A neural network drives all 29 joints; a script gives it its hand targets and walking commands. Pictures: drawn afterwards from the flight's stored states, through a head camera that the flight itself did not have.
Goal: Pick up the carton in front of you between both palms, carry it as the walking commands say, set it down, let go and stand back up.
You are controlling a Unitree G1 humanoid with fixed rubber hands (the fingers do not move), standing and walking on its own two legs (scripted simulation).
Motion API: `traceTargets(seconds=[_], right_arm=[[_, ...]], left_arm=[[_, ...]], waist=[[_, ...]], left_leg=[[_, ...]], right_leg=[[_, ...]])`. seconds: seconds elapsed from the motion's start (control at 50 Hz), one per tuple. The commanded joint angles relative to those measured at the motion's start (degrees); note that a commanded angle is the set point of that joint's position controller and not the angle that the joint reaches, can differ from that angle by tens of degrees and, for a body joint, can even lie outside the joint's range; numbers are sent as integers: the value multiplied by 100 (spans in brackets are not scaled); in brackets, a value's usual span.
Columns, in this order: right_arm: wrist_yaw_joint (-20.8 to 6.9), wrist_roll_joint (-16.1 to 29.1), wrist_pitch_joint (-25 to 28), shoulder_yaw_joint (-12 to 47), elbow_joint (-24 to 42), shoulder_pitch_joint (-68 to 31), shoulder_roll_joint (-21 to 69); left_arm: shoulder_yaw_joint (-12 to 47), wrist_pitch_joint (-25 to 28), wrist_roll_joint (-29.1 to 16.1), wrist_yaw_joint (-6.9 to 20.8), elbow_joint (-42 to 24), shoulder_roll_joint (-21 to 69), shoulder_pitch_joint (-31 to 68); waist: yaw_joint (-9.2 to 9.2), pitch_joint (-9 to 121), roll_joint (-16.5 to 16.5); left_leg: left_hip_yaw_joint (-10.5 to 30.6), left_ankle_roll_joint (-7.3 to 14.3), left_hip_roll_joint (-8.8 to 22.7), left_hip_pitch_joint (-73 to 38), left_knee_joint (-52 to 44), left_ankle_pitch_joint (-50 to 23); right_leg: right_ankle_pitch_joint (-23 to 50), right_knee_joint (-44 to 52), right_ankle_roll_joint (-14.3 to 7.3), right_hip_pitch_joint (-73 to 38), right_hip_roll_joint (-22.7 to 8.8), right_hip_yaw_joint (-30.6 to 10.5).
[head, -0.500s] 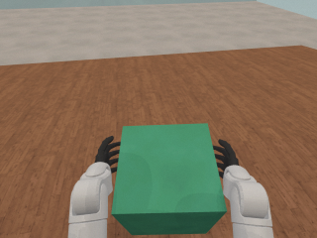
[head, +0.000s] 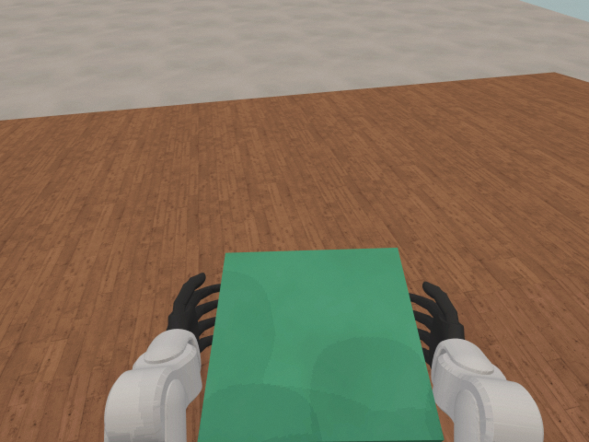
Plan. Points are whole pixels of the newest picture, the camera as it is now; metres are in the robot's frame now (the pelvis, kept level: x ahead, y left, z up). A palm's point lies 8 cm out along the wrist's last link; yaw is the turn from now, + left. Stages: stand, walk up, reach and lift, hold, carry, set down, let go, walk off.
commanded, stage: carry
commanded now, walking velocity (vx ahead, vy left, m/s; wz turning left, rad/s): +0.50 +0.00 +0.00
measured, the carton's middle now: (314, 369) +0.24 -0.01 +0.02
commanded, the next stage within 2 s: none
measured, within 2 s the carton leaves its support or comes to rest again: neither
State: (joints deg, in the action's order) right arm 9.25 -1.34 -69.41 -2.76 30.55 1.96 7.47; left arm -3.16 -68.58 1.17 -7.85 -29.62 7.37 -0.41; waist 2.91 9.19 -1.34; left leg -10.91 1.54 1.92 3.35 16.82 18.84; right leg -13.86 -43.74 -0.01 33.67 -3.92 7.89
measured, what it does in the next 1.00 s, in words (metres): walks ahead: right foot, then left foot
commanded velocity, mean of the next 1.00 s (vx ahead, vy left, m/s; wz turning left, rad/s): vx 0.08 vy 0.00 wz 0.00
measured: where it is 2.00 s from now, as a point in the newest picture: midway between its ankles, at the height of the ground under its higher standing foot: outside the picture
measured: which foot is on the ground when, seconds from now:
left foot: down 0.00-0.16, up 0.18-0.52, down 0.54-1.00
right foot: up 0.00-0.12, down 0.14-1.00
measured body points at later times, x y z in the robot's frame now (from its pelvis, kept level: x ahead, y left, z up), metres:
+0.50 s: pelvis +0.31 -0.02 +0.00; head +0.29 -0.03 +0.45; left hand +0.54 +0.14 +0.08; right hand +0.55 -0.16 +0.07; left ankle +0.41 +0.09 -0.72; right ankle +0.24 -0.10 -0.74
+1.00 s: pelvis +0.40 -0.01 -0.02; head +0.42 -0.02 +0.43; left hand +0.73 +0.13 +0.08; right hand +0.72 -0.17 +0.08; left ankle +0.44 +0.09 -0.74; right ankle +0.24 -0.11 -0.74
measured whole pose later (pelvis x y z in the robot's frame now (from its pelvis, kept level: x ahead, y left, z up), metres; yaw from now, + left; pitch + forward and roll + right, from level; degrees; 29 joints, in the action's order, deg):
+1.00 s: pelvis +0.40 -0.01 -0.02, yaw -1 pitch +5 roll +1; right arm 8.1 -2.2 -63.5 -10.4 11.3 -20.8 6.2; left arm -12.1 -62.9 2.6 -7.9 -11.9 7.2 21.4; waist 0.5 2.7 1.1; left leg -13.3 2.7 2.9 24.2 32.7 12.8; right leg -27.2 -27.2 0.8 3.9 -3.1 7.3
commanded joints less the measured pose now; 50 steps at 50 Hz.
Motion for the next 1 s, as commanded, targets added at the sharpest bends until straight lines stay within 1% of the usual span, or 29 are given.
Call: traceTargets(seconds=[0.0, 0.02, 0.06, 0.1, 0.12, 0.14, 0.16, 0.18, 0.22, 0.24, 0.26, 0.36, 0.42, 0.46, 0.5, 0.52, 0.54, 0.56, 0.58, 0.62, 0.64, 0.66, 0.7, 0.76, 0.8, 0.84, 0.88, 0.9, 0.98], right_arm=[[-773, 1680, 109, 3652, 615, -2328, 3997], [-801, 1656, 117, 3645, 586, -2273, 3984], [-838, 1599, 128, 3636, 589, -2243, 3958], [-844, 1514, 125, 3608, 583, -2149, 3872], [-840, 1456, 127, 3576, 579, -2208, 3810], [-841, 1418, 97, 3602, 644, -2170, 3823], [-866, 1429, 106, 3626, 638, -2177, 3873], [-895, 1428, 152, 3663, 528, -2171, 4108], [-980, 1347, 284, 3662, 399, -2119, 4585], [-1001, 1273, 363, 3662, 297, -2042, 4771], [-1008, 1188, 439, 3653, 223, -1932, 4863], [-892, 913, 636, 3736, 224, -1441, 4785], [-856, 1055, 585, 3856, 554, -1643, 4573], [-839, 1208, 501, 3879, 750, -1820, 4356], [-809, 1294, 378, 3801, 792, -1866, 4051], [-784, 1314, 307, 3728, 786, -1903, 3857], [-748, 1331, 228, 3625, 755, -1955, 3612], [-706, 1336, 181, 3558, 677, -2123, 3455], [-650, 1360, 156, 3467, 527, -2023, 3406], [-593, 1403, 123, 3354, 424, -2276, 3482], [-574, 1395, 118, 3329, 381, -2473, 3529], [-550, 1373, 123, 3288, 292, -2656, 3539], [-492, 1298, 166, 3172, 23, -2867, 3463], [-400, 1192, 314, 3042, -303, -3418, 3363], [-363, 1173, 436, 3021, -489, -3923, 3465], [-336, 1181, 545, 3011, -680, -4405, 3589], [-295, 1163, 623, 2958, -940, -4809, 3621], [-262, 1132, 656, 2897, -1107, -4945, 3601], [-106, 926, 783, 2526, -1683, -5370, 3575]], left_arm=[[3265, 48, -959, 381, -153, 4296, 1519], [3315, 54, -962, 400, -221, 4283, 1552], [3422, 71, -1011, 439, -297, 4281, 1612], [3468, 89, -1068, 475, -293, 4275, 1593], [3459, 87, -1074, 492, -302, 4273, 1564], [3440, 89, -1084, 514, -224, 4162, 1595], [3551, 114, -1219, 559, -252, 4358, 1626], [3671, 143, -1336, 630, -371, 4523, 1764], [3883, 259, -1460, 773, -409, 4980, 1959], [3946, 319, -1491, 832, -384, 5094, 1987], [3995, 374, -1514, 883, -356, 5146, 1948], [3933, 515, -1462, 1013, -293, 4801, 1447], [3843, 509, -1396, 959, -414, 4575, 1281], [3767, 446, -1349, 874, -563, 4405, 1336], [3665, 326, -1287, 763, -621, 4154, 1437], [3609, 258, -1255, 698, -616, 3985, 1505], [3530, 187, -1212, 621, -560, 3783, 1554], [3531, 97, -1215, 543, -649, 3629, 1669], [3519, 2, -1241, 480, -746, 3464, 1732], [3538, -68, -1317, 421, -690, 3485, 2154], [3532, -66, -1337, 406, -564, 3543, 2310], [3479, -56, -1342, 387, -410, 3571, 2486], [3354, -11, -1300, 341, -61, 3548, 2705], [3180, 150, -1206, 266, 411, 3513, 3151], [3075, 283, -1127, 230, 658, 3594, 3565], [2977, 400, -1058, 200, 892, 3702, 3941], [2824, 481, -970, 154, 1175, 3723, 4218], [2726, 511, -919, 122, 1333, 3683, 4330], [2399, 643, -784, -1, 1822, 3559, 4823]], waist=[[-172, 18, -730], [-178, -40, -819], [-237, 60, -890], [-389, 573, -709], [-518, 927, -357], [-493, 1230, 1045], [-456, 1106, 1635], [-410, 976, 1199], [-372, 888, 264], [-352, 891, 209], [-339, 942, 359], [-326, 760, 1056], [-372, 578, 1207], [-390, 405, 1082], [-328, 220, 778], [-318, 184, 614], [-346, 309, 335], [-342, 648, -283], [-291, 968, -874], [-310, 1064, -732], [-335, 932, -529], [-317, 966, -546], [-285, 1208, -314], [-267, 1629, 105], [-242, 1686, 31], [-249, 1612, -130], [-294, 1450, -115], [-301, 1406, -37], [-290, 1436, 654]], left_leg=[[619, 463, 1170, -417, -482, -2869], [522, 425, 1170, -298, -458, -3025], [198, 310, 1134, -178, 69, -4002], [-353, 32, 813, 340, 1580, -4284], [-283, -85, 691, 1143, 2745, -3173], [-144, -347, 79, 2415, 4516, -1566], [532, -321, -283, 3340, 5582, 641], [967, -160, 118, 3529, 6046, 702], [1040, -7, 529, 3302, 5600, 233], [1023, -22, 619, 3041, 5073, 36], [857, -50, 543, 2783, 4589, -52], [185, -231, 122, 2338, 2494, -449], [-15, -227, 88, 2185, 1955, -1155], [-75, -208, 88, 1929, 1670, -1556], [-184, -188, 84, 1379, 887, -2254], [-106, -182, 206, 955, 685, -2635], [351, -137, 677, 319, 832, -3810], [944, 300, 1262, -415, 1207, -5466], [1468, 645, 1537, -590, 1047, -5104], [1495, 739, 1486, -482, 798, -4757], [1206, 614, 1297, -304, 918, -4861], [985, 473, 1108, -401, 1153, -4993], [778, 406, 959, -419, 1584, -5515], [548, 414, 817, -386, 1765, -5539], [525, 474, 815, -572, 1710, -5846], [639, 551, 897, -751, 1591, -6063], [710, 548, 888, -614, 1577, -5602], [673, 507, 831, -389, 1637, -5204], [200, 276, 469, 763, 1947, -3240]], right_leg=[[620, 960, -37, -17, 218, 426], [844, 1113, -89, -312, 246, 525], [1092, 1253, -190, -1160, 392, 726], [632, 1510, -233, -2886, 729, 1092], [27, 1508, -269, -3934, 143, 275], [-1531, 2549, -973, -4545, -1574, -2777], [-1040, 3416, -1446, -4626, -2142, -4223], [40, 3284, -1383, -4368, -2146, -3614], [1675, 2969, -1066, -3582, -1781, -2326], [2080, 2983, -861, -3281, -1630, -1752], [2359, 2970, -685, -3136, -1470, -1256], [3526, 2728, -502, -3085, -992, -9], [3335, 2583, -492, -3040, -956, 183], [3037, 2393, -494, -2880, -929, 234], [2579, 1842, -330, -2627, -771, 386], [2303, 1551, -195, -2397, -697, 381], [1629, 1215, -25, -1994, -591, 362], [441, 947, 147, -1617, -327, 90], [-606, 805, 177, -1521, -188, 1], [-1000, 1119, 174, -1703, -97, -123], [-775, 1724, 179, -1881, -111, -154], [-393, 2100, 169, -2029, -118, -191], [818, 1830, 158, -2421, -156, -151], [2252, 1269, 187, -2634, -265, -179], [1899, 1081, 215, -2392, -186, -150], [863, 1395, 208, -2169, -69, -152], [687, 1986, 167, -2301, -77, -207], [1176, 2071, 143, -2543, -140, -231], [4312, 1362, 72, -3368, -645, -298]])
